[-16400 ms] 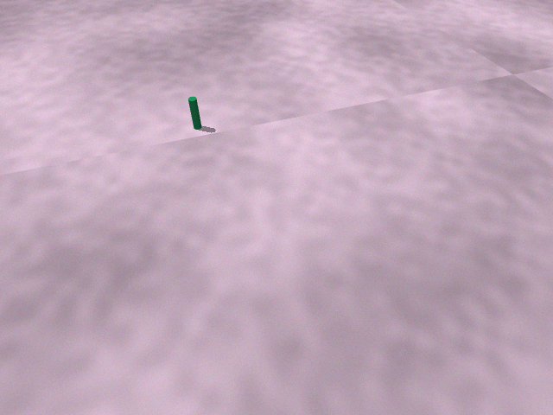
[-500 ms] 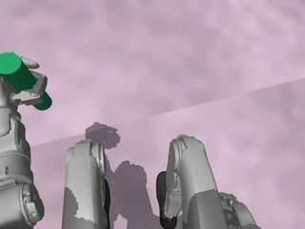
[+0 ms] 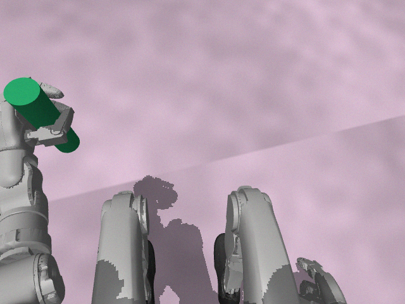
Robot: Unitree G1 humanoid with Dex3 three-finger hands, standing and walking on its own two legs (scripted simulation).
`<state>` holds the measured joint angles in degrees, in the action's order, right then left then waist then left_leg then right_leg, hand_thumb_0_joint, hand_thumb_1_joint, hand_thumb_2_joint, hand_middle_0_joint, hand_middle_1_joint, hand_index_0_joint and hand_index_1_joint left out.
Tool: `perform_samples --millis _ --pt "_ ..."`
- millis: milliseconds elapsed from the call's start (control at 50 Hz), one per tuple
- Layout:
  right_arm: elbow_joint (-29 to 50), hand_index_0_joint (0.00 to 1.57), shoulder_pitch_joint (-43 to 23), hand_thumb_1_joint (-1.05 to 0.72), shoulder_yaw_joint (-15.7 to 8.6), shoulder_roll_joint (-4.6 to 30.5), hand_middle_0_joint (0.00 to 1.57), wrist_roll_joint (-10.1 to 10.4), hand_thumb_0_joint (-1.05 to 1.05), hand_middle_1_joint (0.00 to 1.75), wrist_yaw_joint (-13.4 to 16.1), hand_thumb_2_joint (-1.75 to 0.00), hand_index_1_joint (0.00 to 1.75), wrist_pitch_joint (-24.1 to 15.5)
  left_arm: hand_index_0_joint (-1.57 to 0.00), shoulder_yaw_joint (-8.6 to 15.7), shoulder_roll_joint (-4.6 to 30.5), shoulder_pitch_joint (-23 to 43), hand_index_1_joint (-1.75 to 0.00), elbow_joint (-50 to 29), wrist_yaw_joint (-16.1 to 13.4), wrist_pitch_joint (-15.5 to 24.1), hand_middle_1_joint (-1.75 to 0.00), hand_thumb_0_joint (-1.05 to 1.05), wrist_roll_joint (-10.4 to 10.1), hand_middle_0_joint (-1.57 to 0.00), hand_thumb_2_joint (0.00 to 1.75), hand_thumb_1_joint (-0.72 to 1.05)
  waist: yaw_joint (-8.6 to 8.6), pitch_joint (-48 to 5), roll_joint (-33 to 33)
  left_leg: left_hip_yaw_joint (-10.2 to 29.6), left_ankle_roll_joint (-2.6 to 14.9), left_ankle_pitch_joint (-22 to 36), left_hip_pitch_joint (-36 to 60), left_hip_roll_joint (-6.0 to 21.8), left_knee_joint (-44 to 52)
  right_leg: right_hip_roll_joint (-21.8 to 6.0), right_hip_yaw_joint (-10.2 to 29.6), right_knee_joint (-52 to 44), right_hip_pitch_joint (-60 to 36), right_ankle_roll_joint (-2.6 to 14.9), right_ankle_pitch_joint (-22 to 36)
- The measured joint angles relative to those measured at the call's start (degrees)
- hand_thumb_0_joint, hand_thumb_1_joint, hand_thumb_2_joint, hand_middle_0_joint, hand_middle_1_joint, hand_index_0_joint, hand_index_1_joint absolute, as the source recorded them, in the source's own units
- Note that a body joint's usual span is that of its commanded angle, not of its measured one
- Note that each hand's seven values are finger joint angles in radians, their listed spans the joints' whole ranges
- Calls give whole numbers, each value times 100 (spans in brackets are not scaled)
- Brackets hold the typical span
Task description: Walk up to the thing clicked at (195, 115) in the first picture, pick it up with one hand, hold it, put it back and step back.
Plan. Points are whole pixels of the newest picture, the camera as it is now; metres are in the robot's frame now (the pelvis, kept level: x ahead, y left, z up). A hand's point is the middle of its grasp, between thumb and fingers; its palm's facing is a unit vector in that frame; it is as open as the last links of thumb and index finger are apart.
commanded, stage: lift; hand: left
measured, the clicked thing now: (49, 122) +0.44 +0.27 -0.03
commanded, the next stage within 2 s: hold in 1.84 s
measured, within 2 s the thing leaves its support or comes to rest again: neither
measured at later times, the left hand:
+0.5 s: hand (8, 76) +0.41 +0.22 +0.15, palm faces +0.20 -0.98 -0.05, open 6.2 cm
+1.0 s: hand out of the picture +0.39 +0.21 +0.28, palm faces +0.20 -0.98 -0.03, open 6.2 cm
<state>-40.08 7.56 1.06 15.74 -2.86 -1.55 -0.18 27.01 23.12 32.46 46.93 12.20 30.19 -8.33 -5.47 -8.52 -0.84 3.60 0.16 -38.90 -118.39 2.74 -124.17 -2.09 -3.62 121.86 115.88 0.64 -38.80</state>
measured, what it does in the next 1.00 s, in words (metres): rises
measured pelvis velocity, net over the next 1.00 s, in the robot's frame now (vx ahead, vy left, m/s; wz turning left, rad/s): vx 0.05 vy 0.01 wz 0.05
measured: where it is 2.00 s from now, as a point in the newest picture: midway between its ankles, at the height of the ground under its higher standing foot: (186, 287)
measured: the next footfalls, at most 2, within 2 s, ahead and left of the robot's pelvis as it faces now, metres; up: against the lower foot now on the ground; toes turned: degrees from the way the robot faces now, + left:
none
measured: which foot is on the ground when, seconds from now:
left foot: down 0.00-1.00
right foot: down 0.00-1.00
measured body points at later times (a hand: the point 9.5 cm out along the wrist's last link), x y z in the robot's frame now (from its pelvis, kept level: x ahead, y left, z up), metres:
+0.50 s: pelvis +0.03 +0.00 +0.14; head +0.19 +0.03 +0.56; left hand +0.40 +0.28 +0.16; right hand +0.19 -0.25 +0.01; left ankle +0.09 +0.12 -0.37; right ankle +0.09 -0.12 -0.37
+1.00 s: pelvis +0.05 +0.01 +0.25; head +0.15 +0.03 +0.69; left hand +0.37 +0.26 +0.28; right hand +0.21 -0.23 +0.14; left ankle +0.09 +0.12 -0.37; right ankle +0.09 -0.12 -0.37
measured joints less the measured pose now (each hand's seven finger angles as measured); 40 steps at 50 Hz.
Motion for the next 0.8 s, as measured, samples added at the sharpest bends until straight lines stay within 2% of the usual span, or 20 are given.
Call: perform_samples --millis 180,280,380,480,600,800 --pt "180 21 17 -90 -85 -39 21 161 1 30 105 -90 30 -81 -96 -366 -282 -532 -109 -779 -125 -323 -111 3 -120 -96 112 6 130 -161 -48 -42 -14 50 557 10 633 14 5 -619 -536 -1 53" --pt "248 21 3 -90 -117 -87 21 273 1 30 184 -89 30 -137 -96 -580 -492 -882 -109 -1406 -357 -536 -111 3 -214 -96 112 6 202 -183 -28 -83 -11 63 1070 22 1138 31 17 -1124 -1038 -17 76" --pt "312 21 -18 -89 -143 -129 21 354 1 30 258 -89 30 -164 -96 -826 -618 -1271 -109 -2052 -598 -832 -111 3 -173 -95 112 6 256 -179 -35 -110 -11 78 1704 30 1700 45 13 -1700 -1674 -31 103" --pt "310 21 -20 -89 -155 -171 21 413 1 30 313 -89 30 -195 -96 -1083 -745 -1626 -109 -2499 -837 -1039 -111 3 -215 -95 112 6 321 -192 -71 -136 -3 124 2447 39 2328 64 8 -2353 -2423 -56 167" --pt "328 21 52 -89 -125 -233 21 445 1 30 362 -89 30 -245 -95 -1320 -878 -2034 -110 -2726 -1047 -1218 -112 3 -195 -95 112 7 357 -220 -85 -165 2 222 3420 52 3110 92 0 -3165 -3403 -79 289" --pt "337 21 200 -88 -103 -273 21 397 1 30 368 -89 30 -360 -95 -1541 -977 -2233 -110 -2491 -1173 -1164 -112 3 -93 -95 112 7 357 -100 -2 -194 -3 482 4736 29 4159 92 -18 -4244 -4740 -97 558"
